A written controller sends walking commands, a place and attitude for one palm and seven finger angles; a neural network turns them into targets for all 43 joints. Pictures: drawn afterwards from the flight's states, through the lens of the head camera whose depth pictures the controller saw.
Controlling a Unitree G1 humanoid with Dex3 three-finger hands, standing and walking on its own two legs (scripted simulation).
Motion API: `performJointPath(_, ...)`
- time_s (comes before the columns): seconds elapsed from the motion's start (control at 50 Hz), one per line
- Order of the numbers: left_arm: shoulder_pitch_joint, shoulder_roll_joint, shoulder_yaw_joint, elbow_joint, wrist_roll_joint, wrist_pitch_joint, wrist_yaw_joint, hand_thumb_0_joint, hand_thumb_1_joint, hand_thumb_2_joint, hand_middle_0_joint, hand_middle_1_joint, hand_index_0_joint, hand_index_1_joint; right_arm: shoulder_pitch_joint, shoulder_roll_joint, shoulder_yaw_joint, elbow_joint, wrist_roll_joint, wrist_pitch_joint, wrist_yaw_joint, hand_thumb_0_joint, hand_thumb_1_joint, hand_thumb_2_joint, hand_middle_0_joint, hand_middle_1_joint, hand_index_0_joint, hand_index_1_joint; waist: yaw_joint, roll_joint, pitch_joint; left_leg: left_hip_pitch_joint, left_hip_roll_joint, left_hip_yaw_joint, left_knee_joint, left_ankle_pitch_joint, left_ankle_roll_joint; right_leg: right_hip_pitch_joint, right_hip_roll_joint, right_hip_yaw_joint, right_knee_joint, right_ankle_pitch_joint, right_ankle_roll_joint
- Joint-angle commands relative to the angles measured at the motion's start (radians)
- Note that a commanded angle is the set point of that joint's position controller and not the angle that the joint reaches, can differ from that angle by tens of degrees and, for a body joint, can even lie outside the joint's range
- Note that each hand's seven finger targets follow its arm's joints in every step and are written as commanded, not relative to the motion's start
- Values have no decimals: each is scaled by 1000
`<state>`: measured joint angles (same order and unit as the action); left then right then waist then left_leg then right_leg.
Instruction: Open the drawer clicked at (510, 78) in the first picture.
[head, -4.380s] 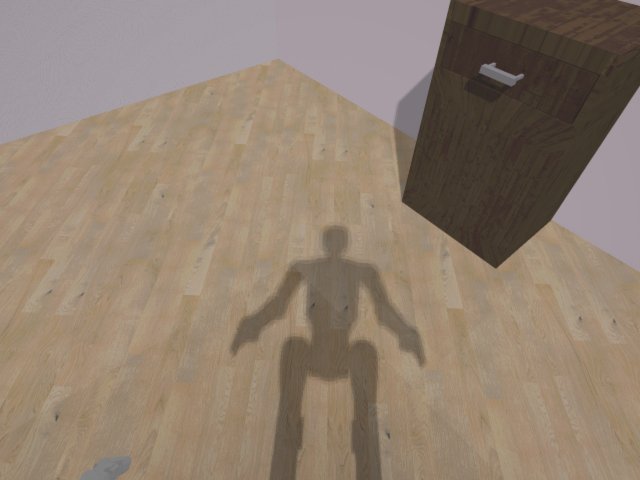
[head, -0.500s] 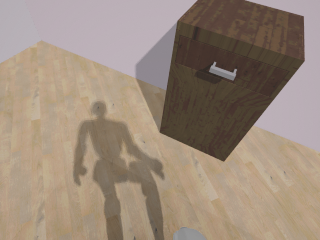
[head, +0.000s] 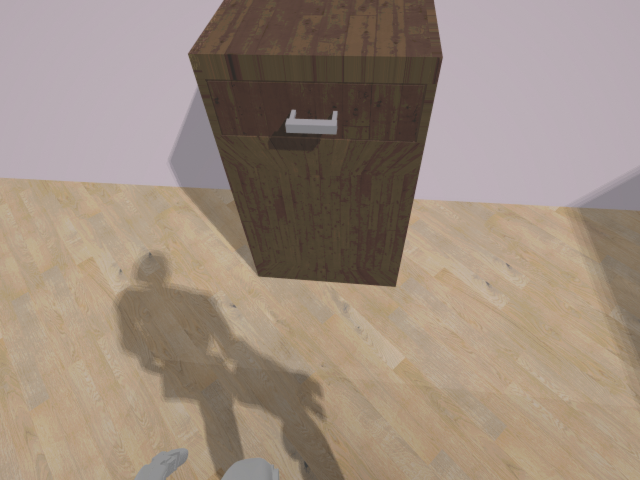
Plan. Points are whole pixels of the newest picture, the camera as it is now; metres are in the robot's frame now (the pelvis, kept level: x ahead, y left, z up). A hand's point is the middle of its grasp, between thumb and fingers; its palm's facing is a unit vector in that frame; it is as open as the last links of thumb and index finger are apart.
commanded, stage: take the last steps up to it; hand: left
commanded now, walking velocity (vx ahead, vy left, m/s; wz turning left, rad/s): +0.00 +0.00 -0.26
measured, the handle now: (312, 120) +0.82 +0.04 -0.04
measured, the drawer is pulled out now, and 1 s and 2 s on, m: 0.00 0.00 0.00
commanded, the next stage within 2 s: come to a stop and stand still in 1.08 s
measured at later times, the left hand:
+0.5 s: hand out of the picture +0.09 +0.23 -0.17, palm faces -0.10 -0.98 -0.16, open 7.4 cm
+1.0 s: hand (267, 410) +0.24 +0.10 -0.16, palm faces -0.07 -0.97 -0.22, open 7.1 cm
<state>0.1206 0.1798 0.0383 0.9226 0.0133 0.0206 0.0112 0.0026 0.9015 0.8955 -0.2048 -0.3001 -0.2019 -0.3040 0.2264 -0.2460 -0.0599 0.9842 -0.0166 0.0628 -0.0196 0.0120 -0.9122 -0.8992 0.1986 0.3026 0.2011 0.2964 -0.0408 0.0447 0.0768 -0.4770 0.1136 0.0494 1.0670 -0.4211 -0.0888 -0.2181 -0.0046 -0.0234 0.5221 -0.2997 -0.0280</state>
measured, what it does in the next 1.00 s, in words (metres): walks ahead: left foot, then right foot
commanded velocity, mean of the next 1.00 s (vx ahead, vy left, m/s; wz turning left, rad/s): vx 0.25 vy -0.05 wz -0.06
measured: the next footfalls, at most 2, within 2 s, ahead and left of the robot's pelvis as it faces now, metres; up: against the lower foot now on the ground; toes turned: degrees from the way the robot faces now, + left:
left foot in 0.22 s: +0.07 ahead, +0.13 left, +0.00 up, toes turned +2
right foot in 0.76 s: +0.18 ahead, -0.16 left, +0.00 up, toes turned -18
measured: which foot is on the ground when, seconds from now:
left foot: up 0.00-0.20, down 0.22-0.76, up 0.78-1.00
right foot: down 0.00-0.22, up 0.24-0.74, down 0.76-1.00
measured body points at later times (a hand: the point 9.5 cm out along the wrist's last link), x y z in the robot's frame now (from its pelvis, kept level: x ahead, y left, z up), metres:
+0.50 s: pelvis +0.04 +0.04 +0.01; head +0.06 +0.07 +0.46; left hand +0.09 +0.28 -0.16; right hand -0.02 -0.18 -0.13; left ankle +0.03 +0.13 -0.74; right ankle +0.02 -0.13 -0.64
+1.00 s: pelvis +0.17 -0.07 +0.01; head +0.17 -0.09 +0.45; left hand +0.25 +0.15 -0.14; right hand +0.16 -0.31 -0.16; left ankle +0.21 +0.05 -0.67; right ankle +0.14 -0.15 -0.74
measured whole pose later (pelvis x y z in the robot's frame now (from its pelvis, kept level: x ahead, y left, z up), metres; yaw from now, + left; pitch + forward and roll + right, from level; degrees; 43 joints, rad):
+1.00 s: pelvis +0.17 -0.07 +0.01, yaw -7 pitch -1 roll -1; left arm 0.24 0.15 0.04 1.08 0.01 -0.08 0.03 -0.02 0.95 0.90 -0.20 -0.30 -0.20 -0.30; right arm 0.28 -0.17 -0.06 1.08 -0.03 -0.01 0.00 0.01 -0.91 -0.90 0.20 0.30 0.20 0.30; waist -0.02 0.04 0.00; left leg -0.51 0.12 0.10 1.04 -0.29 -0.02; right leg -0.11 0.00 -0.20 0.39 -0.26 -0.05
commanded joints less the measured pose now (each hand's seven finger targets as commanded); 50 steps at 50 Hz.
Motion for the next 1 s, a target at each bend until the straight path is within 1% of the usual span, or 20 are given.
performJointPath(0.0,61,210,56,-39,8,-16,10,0,900,900,-200,-300,-200,-300,-1,-51,-16,-69,0,-24,-1,0,-900,-900,200,300,200,300,39,-201,-67,-21,-19,-2,-51,41,-7,47,-223,185,-164,548,-135)
performJointPath(0.1,65,215,64,-34,14,-12,13,0,900,900,-200,-300,-200,-300,-17,-32,-4,-79,6,-44,-4,0,-900,-900,200,300,200,300,48,-224,-106,97,-48,20,-306,18,8,66,-222,239,-129,506,-147)
performJointPath(0.16,43,183,58,-28,0,-5,3,0,900,900,-200,-300,-200,-300,103,-43,1,-39,-2,-69,-8,0,-900,-900,200,300,200,300,-7,-165,-120,370,-55,45,-604,188,26,-87,-137,219,-72,115,-75)
performJointPath(0.18,61,125,46,-36,-6,-2,-5,0,900,900,-200,-300,-200,-300,168,-112,-9,-24,-10,-83,-10,0,-900,-900,200,300,200,300,-30,40,-135,480,83,-138,-733,81,70,-219,-43,149,85,-96,-29)
performJointPath(0.2,75,68,36,-56,-3,-1,-15,0,900,900,-200,-300,-200,-300,206,-219,-35,-28,-21,-82,-8,0,-900,-900,200,300,200,300,-39,320,-99,474,328,-446,-865,-96,158,-382,65,-10,344,-322,32)
performJointPath(0.22,18,113,48,-77,12,3,-18,0,900,900,-200,-300,-200,-300,192,-230,-34,-37,-24,-75,-9,0,-900,-900,200,300,200,300,-54,237,-11,332,402,-538,-947,-296,226,-413,17,59,507,-303,21)
performJointPath(0.26,38,136,67,-28,27,7,-32,0,900,900,-200,-300,-200,-300,102,-123,-6,-46,-21,-89,-19,0,-900,-900,200,300,200,300,4,159,83,208,280,-395,-981,-283,151,-404,-24,87,624,-119,26)
performJointPath(0.3,108,111,61,12,24,-1,-46,0,900,900,-200,-300,-200,-300,63,-79,8,-51,-14,-106,-19,0,-900,-900,200,300,200,300,36,115,50,237,201,-218,-946,-113,126,-384,-33,58,654,-1,41)
performJointPath(0.34,147,90,55,38,20,-1,-44,0,900,900,-200,-300,-200,-300,112,-66,6,-31,-10,-117,-21,0,-900,-900,200,300,200,300,33,113,-4,301,166,-129,-921,11,120,-382,-30,50,662,61,53)
performJointPath(0.48,68,59,40,41,18,-3,-45,0,900,900,-200,-300,-200,-300,263,-51,-5,54,-9,-128,-21,0,-900,-900,200,300,200,300,-7,86,24,440,226,-97,-911,200,202,-469,-96,11,497,76,78)
performJointPath(0.6,-34,33,21,36,10,-23,-48,0,900,900,-200,-300,-200,-300,301,-46,-14,105,-19,-118,-9,0,-900,-900,200,300,200,300,-39,138,52,399,223,-47,-885,242,220,-329,-98,-75,194,-4,63)
performJointPath(0.64,-23,22,22,41,9,-35,-46,0,900,900,-200,-300,-200,-300,292,-49,-16,109,-21,-115,-6,0,-900,-900,200,300,200,300,-27,140,46,361,223,-39,-854,256,215,-245,-77,-96,127,-12,51)
performJointPath(0.7,143,54,35,111,11,-58,-37,0,900,900,-200,-300,-200,-300,261,-35,-16,119,-12,-111,-1,0,-900,-900,200,300,200,300,56,60,-47,289,146,34,-645,309,152,56,-19,-142,-70,98,26)
performJointPath(0.72,269,106,48,156,15,-71,-28,0,900,900,-200,-300,-200,-300,255,-11,-11,115,-3,-115,7,0,-900,-900,200,300,200,300,115,-38,-119,157,105,99,-462,293,118,275,-104,-42,-101,75,-10)
performJointPath(0.74,408,223,74,192,19,-83,-13,0,900,900,-200,-300,-200,-300,248,67,10,84,7,-120,14,0,-900,-900,200,300,200,300,161,-336,-202,-88,-13,173,-164,-55,77,471,-366,292,-192,28,-96)
performJointPath(0.76,452,253,70,202,1,-78,-5,0,900,900,-200,-300,-200,-300,166,35,12,45,4,-111,12,0,-900,-900,200,300,200,300,172,-305,-184,-168,-39,58,24,-200,87,416,-444,436,-283,57,-142)
performJointPath(0.8,304,171,61,177,0,-79,4,0,900,900,-200,-300,-200,-300,137,42,-7,55,0,-101,16,0,-900,-900,200,300,200,300,122,-247,-85,-172,25,-11,143,-47,104,224,-398,330,-331,-90,-130)
performJointPath(0.86,202,44,14,155,3,-91,8,0,900,900,-200,-300,-200,-300,154,76,-2,84,-10,-88,17,0,-900,-900,200,300,200,300,41,-135,35,-105,50,-8,80,104,83,41,-306,94,-341,176,-93)
performJointPath(0.92,227,29,6,155,9,-107,13,0,900,900,-200,-300,-200,-300,173,98,-3,89,-13,-76,21,0,-900,-900,200,300,200,300,16,-132,16,-87,34,17,7,146,63,57,-279,-9,-315,433,-101)
performJointPath(0.98,221,49,3,153,8,-108,14,0,900,900,-200,-300,-200,-300,95,82,0,54,-8,-71,29,0,-900,-900,200,300,200,300,14,-152,27,-86,35,29,-114,186,56,63,-276,-33,-319,464,-119)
